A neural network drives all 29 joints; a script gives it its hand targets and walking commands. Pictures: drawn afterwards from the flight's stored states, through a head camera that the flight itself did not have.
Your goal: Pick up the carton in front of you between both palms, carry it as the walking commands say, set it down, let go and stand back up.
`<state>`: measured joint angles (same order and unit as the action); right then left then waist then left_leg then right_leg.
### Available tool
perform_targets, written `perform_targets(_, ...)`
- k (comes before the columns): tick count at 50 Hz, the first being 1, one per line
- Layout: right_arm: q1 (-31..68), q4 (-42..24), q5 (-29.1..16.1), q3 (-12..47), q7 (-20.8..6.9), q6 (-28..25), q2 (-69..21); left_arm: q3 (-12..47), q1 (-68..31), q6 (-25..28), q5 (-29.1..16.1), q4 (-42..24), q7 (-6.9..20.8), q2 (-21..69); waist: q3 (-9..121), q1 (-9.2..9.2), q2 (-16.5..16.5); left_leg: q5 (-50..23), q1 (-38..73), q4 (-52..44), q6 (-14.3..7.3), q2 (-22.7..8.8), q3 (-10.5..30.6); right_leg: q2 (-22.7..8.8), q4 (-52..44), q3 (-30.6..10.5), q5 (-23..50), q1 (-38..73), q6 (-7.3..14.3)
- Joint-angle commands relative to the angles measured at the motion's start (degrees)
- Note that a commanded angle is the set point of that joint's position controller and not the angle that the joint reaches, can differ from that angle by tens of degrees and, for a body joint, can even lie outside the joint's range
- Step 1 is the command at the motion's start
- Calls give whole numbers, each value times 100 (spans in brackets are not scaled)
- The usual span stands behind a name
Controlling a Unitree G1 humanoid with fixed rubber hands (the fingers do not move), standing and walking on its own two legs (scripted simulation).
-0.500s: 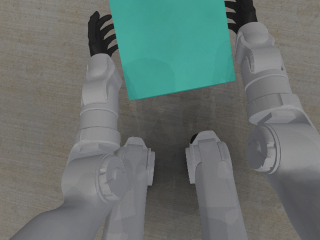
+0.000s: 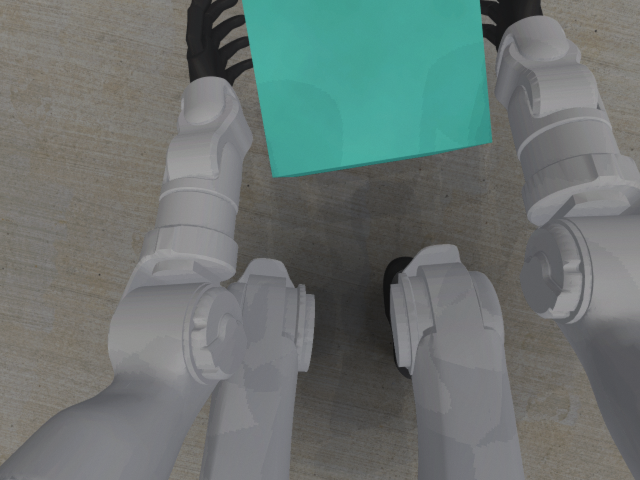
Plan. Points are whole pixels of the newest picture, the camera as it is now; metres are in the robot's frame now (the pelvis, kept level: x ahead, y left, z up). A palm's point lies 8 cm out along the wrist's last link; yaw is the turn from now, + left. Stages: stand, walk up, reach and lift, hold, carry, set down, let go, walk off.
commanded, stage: set down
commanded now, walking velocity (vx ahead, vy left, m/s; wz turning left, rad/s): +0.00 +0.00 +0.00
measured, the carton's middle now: (357, 82) +0.51 -0.07 -0.25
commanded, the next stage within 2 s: none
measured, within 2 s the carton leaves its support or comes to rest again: rests again in 0.02 s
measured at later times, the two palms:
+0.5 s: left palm (209, 82) +0.51 +0.09 -0.17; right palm (512, 30) +0.52 -0.22 -0.17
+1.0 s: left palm (187, 97) +0.51 +0.13 -0.20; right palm (525, 60) +0.50 -0.25 -0.22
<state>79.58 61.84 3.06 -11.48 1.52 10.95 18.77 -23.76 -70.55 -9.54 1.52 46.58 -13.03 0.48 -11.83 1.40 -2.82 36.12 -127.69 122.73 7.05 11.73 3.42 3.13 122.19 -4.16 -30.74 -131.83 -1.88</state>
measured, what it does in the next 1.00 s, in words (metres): stands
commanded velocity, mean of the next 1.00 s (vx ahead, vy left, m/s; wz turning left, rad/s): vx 0.00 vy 0.00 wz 0.00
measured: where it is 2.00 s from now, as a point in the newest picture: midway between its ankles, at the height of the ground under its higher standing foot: (337, 347)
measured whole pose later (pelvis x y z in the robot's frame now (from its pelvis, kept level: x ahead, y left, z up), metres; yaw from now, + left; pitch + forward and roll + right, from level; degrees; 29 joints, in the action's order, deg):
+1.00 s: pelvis -0.01 +0.00 -0.01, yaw +0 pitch +34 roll +4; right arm 81.7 70.2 -5.4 -7.8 0.3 1.1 28.2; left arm -13.8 -77.1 -2.9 -6.6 60.0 -8.5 -11.2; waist -24.1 0.2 -3.7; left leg 35.7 -125.1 126.2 5.7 8.1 1.3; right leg 0.1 126.1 -2.9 -30.9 -129.3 0.2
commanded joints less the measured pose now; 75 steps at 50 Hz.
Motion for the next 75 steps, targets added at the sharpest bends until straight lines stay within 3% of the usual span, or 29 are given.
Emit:
perform_targets(1,2764,-602,-491,1455,-1531,-216,-4989,2482,-3841,104,-358,-381,1496,4531,6081,213,-5,-1872,2321,-898,-295,-32,-909,235,-790,599,2015,3346,274)
perform_targets(8,2846,-351,-407,1305,-1499,-283,-4640,2296,-3940,164,-323,-157,1526,4213,5556,244,-36,-1680,2155,-820,-329,-42,-871,194,-726,545,1774,3110,316)
perform_targets(30,2220,621,336,398,-1572,-71,-3495,903,-3044,-30,505,936,1780,2901,3576,102,-24,-607,1180,-771,-462,-142,-813,105,-834,282,721,2512,497)
perform_targets(36,2113,683,443,285,-1507,-104,-3073,717,-2769,4,628,1052,1737,2599,3521,65,47,-638,1335,-682,-424,-193,-868,73,-827,260,675,2672,436)
perform_targets(39,1962,729,443,142,-1342,-218,-2257,497,-2455,93,662,1088,1577,1888,3679,65,113,-756,1568,-630,-352,-260,-945,8,-819,297,756,2865,334)
perform_targets(42,1232,751,332,-286,-668,-554,417,37,-1461,376,556,1001,929,-650,3963,71,129,-923,1967,-637,-205,-403,-1034,-148,-823,320,886,3136,182)
perform_targets(43,1174,638,177,-349,-363,-726,1274,78,-1372,532,359,930,658,-1395,4164,87,130,-1054,2109,-629,-154,-447,-1008,-191,-811,286,1027,3288,158)
perform_targets(44,1418,627,-96,-199,-201,-842,1425,293,-1547,634,60,898,521,-1584,4420,74,166,-1281,2202,-584,-140,-490,-933,-252,-742,249,1256,3409,139)
perform_targets(46,1743,464,-579,74,-68,-1068,1697,679,-1769,766,-478,893,417,-1660,4802,108,211,-1645,2315,-505,-157,-563,-827,-323,-600,202,1729,3570,163)
perform_targets(50,2224,-150,-1319,681,-67,-1256,1875,1488,-2030,858,-1336,573,391,-1583,5818,155,480,-2212,2503,-387,-195,-652,-815,-411,-392,200,2404,4252,201)
perform_targets(54,1991,-285,-1700,960,-169,-1140,1943,1756,-1815,800,-1672,297,283,-1672,6582,80,650,-2189,2806,-468,-222,-674,-891,-436,-388,274,2464,4823,197)
perform_targets(63,1370,-865,-1223,456,-251,-622,1983,1269,-1182,324,-1144,-957,-50,-1600,7523,2,768,-1606,3285,-1328,-309,-490,-1079,-239,-1125,580,2028,5417,238)
perform_targets(69,1003,-566,-881,235,-353,-515,1576,887,-822,218,-740,-537,43,-1242,6164,-126,662,-1210,2767,-1953,-316,-493,-1019,-192,-1844,558,1428,4488,194)
perform_targets(75,893,-632,-692,123,-433,-533,1462,741,-656,256,-617,-477,153,-1150,6402,-182,782,-1404,2896,-2469,-292,-496,-1022,-131,-2383,556,1634,4846,146)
